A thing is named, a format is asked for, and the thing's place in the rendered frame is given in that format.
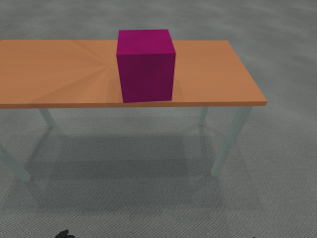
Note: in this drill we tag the table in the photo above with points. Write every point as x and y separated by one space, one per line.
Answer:
43 74

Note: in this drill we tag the carton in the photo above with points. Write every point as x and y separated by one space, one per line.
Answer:
146 63

